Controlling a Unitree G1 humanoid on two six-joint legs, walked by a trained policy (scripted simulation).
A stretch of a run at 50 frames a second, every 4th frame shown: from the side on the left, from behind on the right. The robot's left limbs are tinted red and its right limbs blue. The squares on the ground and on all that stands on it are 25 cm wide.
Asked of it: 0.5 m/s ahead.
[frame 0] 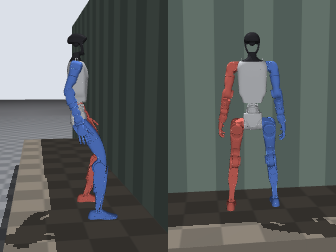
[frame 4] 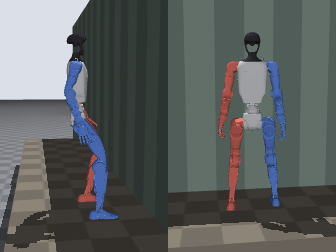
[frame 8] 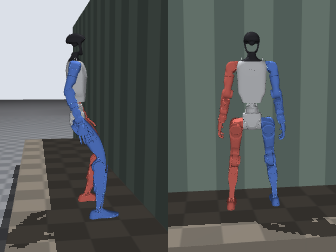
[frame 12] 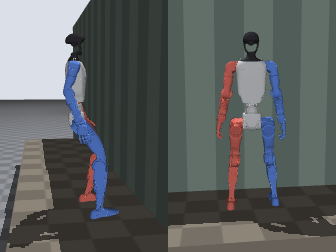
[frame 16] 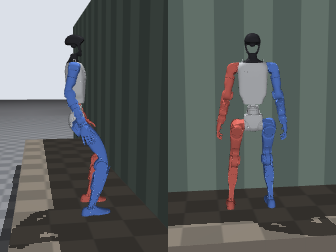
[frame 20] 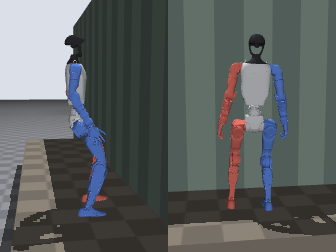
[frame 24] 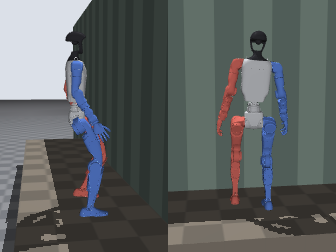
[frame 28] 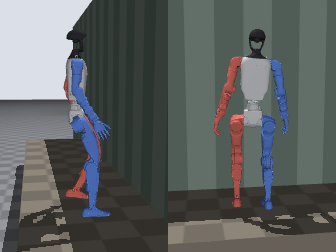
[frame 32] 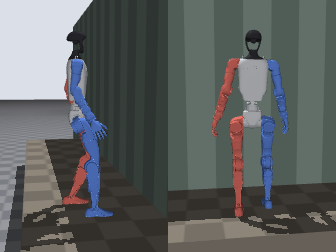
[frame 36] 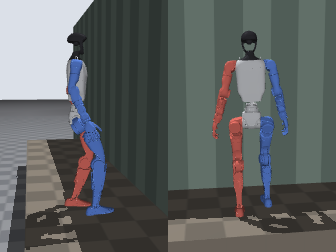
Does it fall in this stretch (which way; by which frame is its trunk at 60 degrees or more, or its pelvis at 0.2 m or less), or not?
no
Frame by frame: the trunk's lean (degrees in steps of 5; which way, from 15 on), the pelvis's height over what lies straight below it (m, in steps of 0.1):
0: 0, 0.8
4: 0, 0.8
8: 0, 0.8
12: 0, 0.8
16: 0, 0.7
20: 5, 0.7
24: 5, 0.8
28: 5, 0.8
32: 0, 0.8
36: 0, 0.8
